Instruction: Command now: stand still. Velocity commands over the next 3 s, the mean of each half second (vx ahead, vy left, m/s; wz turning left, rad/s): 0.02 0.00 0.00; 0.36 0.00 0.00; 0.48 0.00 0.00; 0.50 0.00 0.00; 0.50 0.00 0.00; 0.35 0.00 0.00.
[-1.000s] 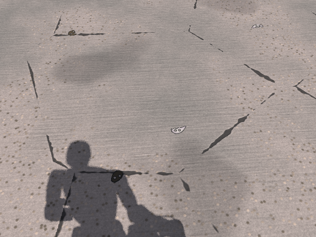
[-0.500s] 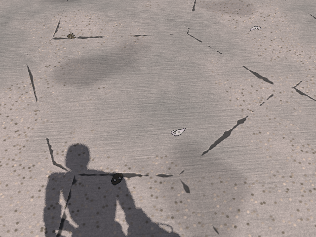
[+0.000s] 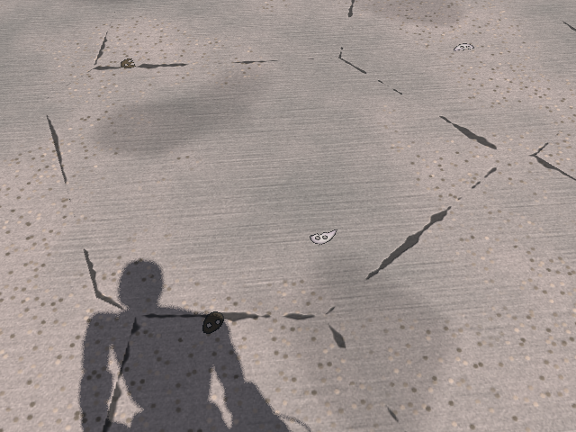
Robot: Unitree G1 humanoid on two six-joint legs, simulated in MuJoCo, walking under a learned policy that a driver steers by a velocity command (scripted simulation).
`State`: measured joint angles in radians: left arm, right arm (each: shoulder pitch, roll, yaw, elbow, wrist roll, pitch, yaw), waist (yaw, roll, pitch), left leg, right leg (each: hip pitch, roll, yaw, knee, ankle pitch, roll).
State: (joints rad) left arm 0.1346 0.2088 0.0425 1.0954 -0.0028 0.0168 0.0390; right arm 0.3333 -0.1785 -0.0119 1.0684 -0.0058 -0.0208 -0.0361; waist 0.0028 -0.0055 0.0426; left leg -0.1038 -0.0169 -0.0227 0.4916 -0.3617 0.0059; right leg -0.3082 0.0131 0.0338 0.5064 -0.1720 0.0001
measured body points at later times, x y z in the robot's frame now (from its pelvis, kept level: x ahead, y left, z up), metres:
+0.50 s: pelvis +0.01 +0.00 +0.00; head +0.01 +0.00 +0.45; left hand +0.06 +0.25 -0.16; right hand -0.03 -0.23 -0.16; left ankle -0.06 +0.12 -0.73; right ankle +0.06 -0.12 -0.73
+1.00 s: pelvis +0.19 -0.03 +0.01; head +0.20 -0.03 +0.46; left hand +0.11 +0.20 -0.14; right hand +0.36 -0.27 -0.11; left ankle +0.36 +0.14 -0.68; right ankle +0.08 -0.12 -0.73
